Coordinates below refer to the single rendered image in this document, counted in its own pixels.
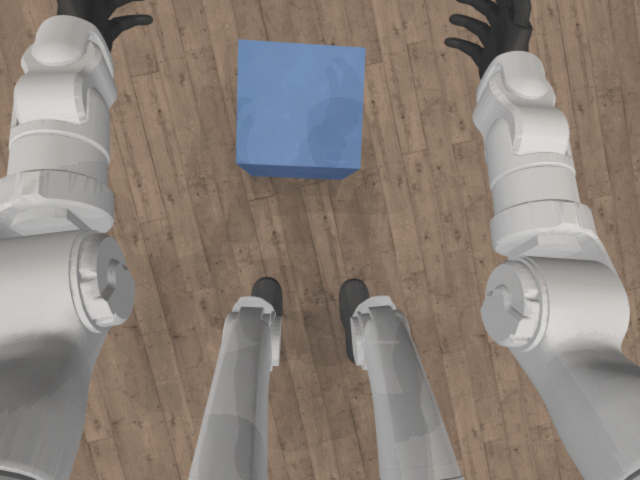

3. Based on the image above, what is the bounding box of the left robot forearm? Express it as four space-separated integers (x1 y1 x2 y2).
0 15 118 239

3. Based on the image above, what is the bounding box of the robot right foot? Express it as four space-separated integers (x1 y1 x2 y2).
339 279 370 364

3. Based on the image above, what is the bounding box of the robot left hand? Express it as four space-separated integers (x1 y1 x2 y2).
57 0 153 53

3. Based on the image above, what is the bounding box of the robot left upper arm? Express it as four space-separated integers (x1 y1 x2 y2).
0 229 135 480

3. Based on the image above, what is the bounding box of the right robot forearm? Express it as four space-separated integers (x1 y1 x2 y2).
472 51 630 337

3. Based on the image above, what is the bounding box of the robot right hand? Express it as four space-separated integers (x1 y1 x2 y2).
444 0 533 80

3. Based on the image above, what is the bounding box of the robot right upper arm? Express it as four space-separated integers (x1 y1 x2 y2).
481 256 640 480

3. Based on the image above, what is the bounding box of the right robot shin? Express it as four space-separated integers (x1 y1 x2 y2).
352 295 410 330

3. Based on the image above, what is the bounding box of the carton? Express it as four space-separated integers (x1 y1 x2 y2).
236 39 366 180

